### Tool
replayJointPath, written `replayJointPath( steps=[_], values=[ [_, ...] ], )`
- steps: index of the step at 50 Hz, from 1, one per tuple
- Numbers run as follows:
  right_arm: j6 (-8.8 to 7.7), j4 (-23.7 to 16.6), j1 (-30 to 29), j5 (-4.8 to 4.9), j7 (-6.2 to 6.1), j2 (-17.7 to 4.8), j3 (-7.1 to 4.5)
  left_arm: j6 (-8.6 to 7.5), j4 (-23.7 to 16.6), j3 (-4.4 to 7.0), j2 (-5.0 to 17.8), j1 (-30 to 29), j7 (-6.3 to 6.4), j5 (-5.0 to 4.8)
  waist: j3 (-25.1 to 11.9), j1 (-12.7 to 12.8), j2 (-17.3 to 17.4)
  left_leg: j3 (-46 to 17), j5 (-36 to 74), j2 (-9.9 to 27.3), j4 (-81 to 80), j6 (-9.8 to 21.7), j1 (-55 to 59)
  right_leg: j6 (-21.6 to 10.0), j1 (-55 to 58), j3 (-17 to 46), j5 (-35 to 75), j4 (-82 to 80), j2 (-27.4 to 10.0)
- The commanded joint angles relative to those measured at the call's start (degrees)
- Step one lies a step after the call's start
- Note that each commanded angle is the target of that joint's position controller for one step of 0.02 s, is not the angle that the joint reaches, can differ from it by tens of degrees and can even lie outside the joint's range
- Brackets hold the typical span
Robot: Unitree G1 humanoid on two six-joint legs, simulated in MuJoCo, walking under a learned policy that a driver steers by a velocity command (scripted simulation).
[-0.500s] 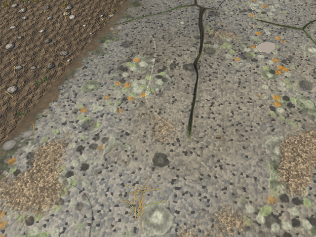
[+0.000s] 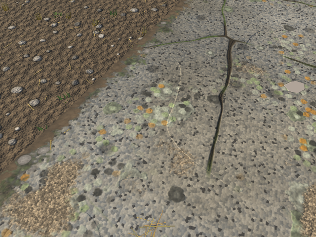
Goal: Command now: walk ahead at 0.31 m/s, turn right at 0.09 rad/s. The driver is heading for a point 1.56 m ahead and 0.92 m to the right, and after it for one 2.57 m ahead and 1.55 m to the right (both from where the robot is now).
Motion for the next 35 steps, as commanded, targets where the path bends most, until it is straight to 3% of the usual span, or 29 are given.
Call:
replayJointPath(
  steps=[1,2,3,4,5,6,7,9,12,15,18,21,24,27,28,29,30,31,32,33,34,35],
  values=[
    [-0.22,-2.1,-0.8,-0.10,-0.23,-10.0,-2.81,-1.44,-5.1,0.88,5.3,-4.4,-0.42,0.32,4.1,1.0,8.0,-8.4,14.4,15.7,-2.7,8.5,-1.4,-2.6,1.3,-1.2,-0.2,-3.4,0.4],
    [0.03,-2.1,-1.5,-0.11,-0.52,-9.6,-2.62,-1.44,-4.0,1.35,6.0,-0.8,-0.27,0.81,1.5,2.9,7.3,-6.0,23.0,13.7,2.1,6.9,-1.8,-3.5,7.6,-2.3,1.8,-4.9,2.1],
    [0.09,-2.2,-1.3,-0.44,-0.88,-8.3,-2.16,-1.43,-3.0,2.10,7.8,3.6,0.04,1.12,-2.3,4.9,5.3,-2.3,30.2,10.4,10.4,4.5,-2.6,-5.0,14.9,-0.4,6.1,-6.3,1.4],
    [0.03,-4.2,-0.4,-2.13,-1.51,-6.1,-1.23,-1.34,-3.2,2.94,12.7,8.5,0.24,1.60,-9.4,5.3,-3.8,2.2,20.1,5.6,25.3,0.4,-9.8,-9.0,26.7,12.5,21.3,-5.6,-8.1],
    [-0.47,-5.4,2.7,-2.50,-1.96,-4.4,-0.68,-0.65,-2.3,3.81,16.2,11.3,0.05,1.37,-13.0,4.5,-17.8,4.2,-12.4,-2.8,43.4,-4.6,-27.2,-19.0,38.6,32.6,22.7,-10.6,-17.4],
    [-0.84,-4.6,2.1,-1.72,-1.69,-8.1,-1.34,-0.41,-2.6,2.63,11.8,11.5,-0.11,-0.10,-12.4,5.6,-11.6,-0.8,-18.2,-0.9,50.5,-5.2,-32.3,-19.3,38.8,35.2,18.5,-12.9,-17.8],
    [-0.83,-4.9,-1.1,-0.55,-1.30,-9.2,-1.75,-0.21,-3.4,2.06,10.0,8.6,0.10,-0.05,-8.0,5.5,-7.2,-0.7,-14.7,1.3,53.0,-5.1,-34.9,-17.8,35.2,29.0,19.0,-12.3,-16.1],
    [-0.50,-5.9,-5.8,-1.18,-1.54,-8.7,-1.84,0.64,-4.7,1.73,8.9,5.0,0.77,0.27,-3.7,4.8,-0.5,0.1,-9.3,4.1,49.8,-5.1,-34.4,-15.9,26.8,21.6,25.3,-12.6,-12.6],
    [0.60,-5.5,-4.6,-1.25,-2.02,-6.2,-1.49,1.55,-5.1,1.87,9.2,3.0,1.74,1.04,-4.1,2.3,-4.0,0.7,-5.7,3.9,43.0,-6.1,-28.5,-15.4,20.3,17.7,28.3,-14.1,-9.0],
    [1.38,-5.4,-6.1,-1.39,-2.77,-5.7,-1.39,2.55,-5.0,2.52,10.7,3.3,2.61,0.45,-5.0,2.4,-4.0,0.8,-3.1,2.6,35.8,-7.5,-27.6,-15.5,18.7,17.7,26.7,-13.7,-8.2],
    [1.77,-5.7,-9.2,-1.15,-2.80,-5.4,-1.35,3.89,-5.1,2.75,11.0,3.1,3.52,-0.17,-5.1,3.2,-4.5,-0.2,1.7,1.7,29.7,-8.2,-25.7,-13.7,16.7,19.1,17.4,-13.4,-6.7],
    [1.32,-6.4,-12.4,-0.79,-2.30,-5.4,-1.41,4.95,-5.4,2.85,10.9,3.0,4.01,-0.07,-3.8,4.1,-5.5,-1.1,2.8,0.8,24.4,-8.1,-24.2,-13.0,15.7,22.0,10.6,-12.7,-5.9],
    [0.20,-6.8,-13.9,-0.44,-1.65,-5.8,-1.64,5.70,-5.9,2.94,10.8,3.0,4.00,0.00,-3.6,4.5,-6.6,-1.4,0.7,-0.3,18.8,-7.2,-21.7,-12.7,17.5,25.7,14.0,-9.8,-5.9],
    [-0.96,-5.5,-10.7,-0.10,-0.99,-6.4,-2.27,6.32,-7.1,2.70,9.9,0.7,4.21,-0.86,-3.8,2.0,-7.3,-0.5,8.7,-0.1,3.6,-5.1,-13.7,-9.8,18.3,28.0,14.9,-5.6,-3.6],
    [-1.16,-5.2,-9.6,-0.47,-1.13,-8.1,-2.84,6.35,-7.5,2.21,8.3,1.4,4.35,-0.77,-4.6,2.1,-5.6,-2.7,15.9,4.4,0.0,-3.3,-7.0,-7.3,14.9,26.7,7.7,-2.7,-1.3],
    [-0.71,-6.2,-10.2,-1.34,-1.66,-11.7,-3.43,6.26,-7.3,1.31,5.0,5.5,4.17,0.43,-7.3,4.7,6.1,-13.2,29.3,16.8,0.8,1.8,0.3,-3.9,9.0,19.0,-13.0,8.7,4.3],
    [-0.02,-5.3,-9.6,-3.34,-1.30,-12.8,-3.70,5.90,-8.9,1.79,6.7,5.8,4.13,0.06,-4.8,5.6,18.2,-25.3,39.9,24.5,0.7,11.6,1.3,-0.7,-3.1,10.6,-32.5,18.2,10.7],
    [0.08,-6.0,-10.1,-2.56,-1.16,-9.8,-3.12,5.71,-7.3,3.10,11.1,8.4,4.07,0.66,-5.1,5.0,13.2,-24.5,39.2,26.3,1.3,14.3,0.8,1.9,-4.8,10.1,-31.8,29.4,6.5],
    [0.16,-6.4,-11.5,-2.12,-1.29,-7.2,-2.32,6.09,-6.1,3.93,12.7,8.0,3.99,-0.05,-4.1,4.9,9.4,-17.9,37.0,22.7,2.2,12.3,-0.5,3.2,-5.2,9.3,-27.8,33.9,5.4],
    [0.41,-6.6,-13.1,-1.67,-1.40,-6.4,-2.08,6.89,-5.2,4.03,11.6,8.1,4.20,-0.32,-3.4,5.3,7.2,-12.7,33.1,19.1,2.7,10.1,-1.2,4.5,-5.5,8.4,-24.6,35.6,4.5],
    [0.63,-6.4,-14.0,-1.03,-1.57,-6.2,-1.96,7.51,-5.6,3.80,10.6,7.3,4.23,-0.31,-2.3,4.9,7.6,-10.2,32.2,17.9,2.6,9.6,-1.8,5.4,-6.5,7.6,-21.9,36.6,3.8],
    [0.96,-6.1,-14.0,-1.09,-1.77,-6.6,-1.92,7.80,-6.1,3.24,8.7,6.5,3.95,-0.46,-1.6,4.6,8.4,-7.1,32.8,16.4,1.9,9.5,-3.2,6.1,-5.9,5.9,-20.0,35.7,3.5]
  ],
)
Velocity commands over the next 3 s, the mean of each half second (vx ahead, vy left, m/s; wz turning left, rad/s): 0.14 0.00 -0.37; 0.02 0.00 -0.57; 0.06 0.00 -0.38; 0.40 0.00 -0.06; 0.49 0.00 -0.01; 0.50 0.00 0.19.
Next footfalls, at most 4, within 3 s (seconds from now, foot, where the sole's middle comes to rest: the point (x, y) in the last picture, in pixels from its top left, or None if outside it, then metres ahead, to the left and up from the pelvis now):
0.06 right None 0.15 -0.13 -0.78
0.56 left None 0.26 0.07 -0.78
0.98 right None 0.12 -0.16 -0.78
1.48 left None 0.26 0.01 -0.78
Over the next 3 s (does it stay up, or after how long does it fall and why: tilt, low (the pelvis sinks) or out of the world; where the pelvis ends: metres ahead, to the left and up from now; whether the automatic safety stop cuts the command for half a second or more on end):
stays up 0.69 -0.63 -0.02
